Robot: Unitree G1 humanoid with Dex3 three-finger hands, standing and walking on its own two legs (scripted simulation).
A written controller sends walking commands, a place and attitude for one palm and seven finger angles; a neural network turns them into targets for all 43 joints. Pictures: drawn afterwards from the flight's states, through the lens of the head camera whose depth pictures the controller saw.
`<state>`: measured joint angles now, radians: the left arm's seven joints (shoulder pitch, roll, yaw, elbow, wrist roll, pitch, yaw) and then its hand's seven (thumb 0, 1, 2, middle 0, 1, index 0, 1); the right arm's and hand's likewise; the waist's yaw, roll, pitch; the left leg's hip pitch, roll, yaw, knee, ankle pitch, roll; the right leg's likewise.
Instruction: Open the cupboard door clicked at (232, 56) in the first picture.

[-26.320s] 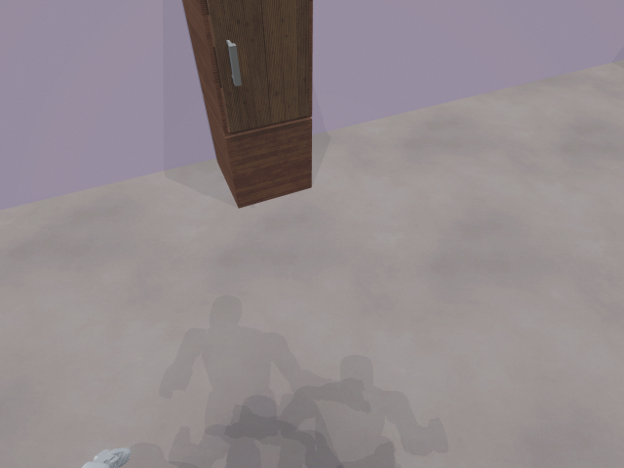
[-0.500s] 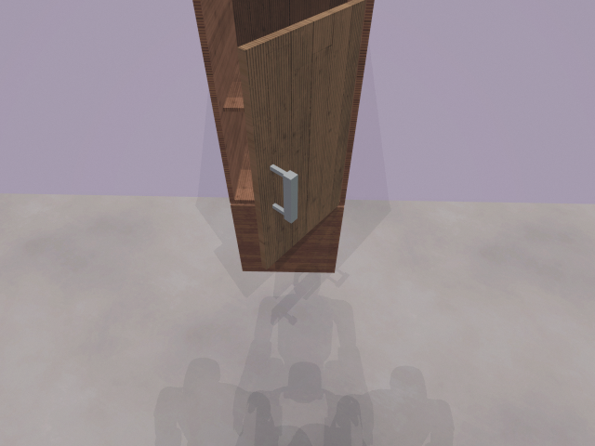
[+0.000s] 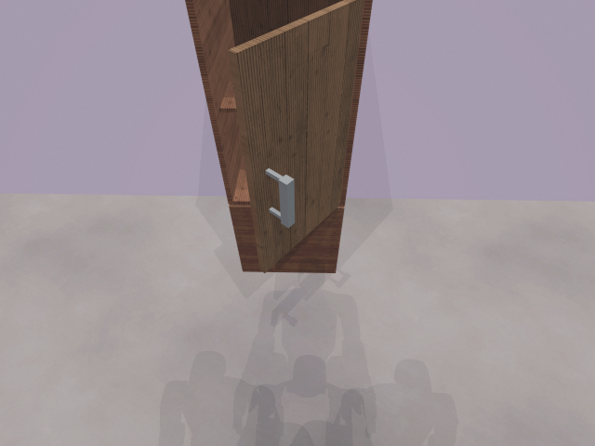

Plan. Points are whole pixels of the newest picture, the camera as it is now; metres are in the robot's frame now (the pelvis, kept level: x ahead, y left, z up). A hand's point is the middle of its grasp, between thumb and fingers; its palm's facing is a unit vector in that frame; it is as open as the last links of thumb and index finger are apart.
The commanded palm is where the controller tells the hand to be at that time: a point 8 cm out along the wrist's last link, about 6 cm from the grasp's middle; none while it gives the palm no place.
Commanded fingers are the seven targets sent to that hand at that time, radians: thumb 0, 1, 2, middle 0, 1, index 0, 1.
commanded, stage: look to check the result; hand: left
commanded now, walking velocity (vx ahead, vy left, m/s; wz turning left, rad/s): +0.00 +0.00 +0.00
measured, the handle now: (279, 198) +0.61 +0.07 -0.07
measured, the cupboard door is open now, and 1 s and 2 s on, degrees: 50 50 50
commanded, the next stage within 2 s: walk to a spot facing it in 0.10 s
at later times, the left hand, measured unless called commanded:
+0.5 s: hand out of the picture +0.01 +0.16 -0.18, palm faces -0.01 -0.98 -0.18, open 7.4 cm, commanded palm none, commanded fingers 0.00 0.90 0.90 -0.20 -0.30 -0.20 -0.30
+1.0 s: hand out of the picture +0.12 +0.12 -0.16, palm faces -0.30 -0.91 -0.30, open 7.4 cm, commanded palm none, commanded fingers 0.00 0.90 0.90 -0.20 -0.30 -0.20 -0.30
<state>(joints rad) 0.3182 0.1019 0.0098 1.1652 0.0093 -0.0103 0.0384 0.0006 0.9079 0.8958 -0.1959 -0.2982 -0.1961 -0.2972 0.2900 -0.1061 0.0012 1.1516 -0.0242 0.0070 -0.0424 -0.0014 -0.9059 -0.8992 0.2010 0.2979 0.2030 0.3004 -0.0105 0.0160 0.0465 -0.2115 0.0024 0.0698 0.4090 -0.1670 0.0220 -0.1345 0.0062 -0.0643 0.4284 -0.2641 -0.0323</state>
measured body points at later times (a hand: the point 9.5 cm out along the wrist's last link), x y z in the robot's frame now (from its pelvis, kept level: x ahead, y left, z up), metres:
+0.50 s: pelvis +0.01 -0.01 -0.01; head +0.05 -0.02 +0.44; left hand +0.01 +0.21 -0.17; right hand +0.00 -0.23 -0.17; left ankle +0.04 +0.11 -0.74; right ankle -0.02 -0.10 -0.74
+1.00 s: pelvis +0.01 -0.06 +0.00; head +0.06 -0.11 +0.44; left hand +0.14 +0.16 -0.14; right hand +0.04 -0.34 -0.16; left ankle +0.05 +0.09 -0.66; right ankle -0.03 -0.12 -0.74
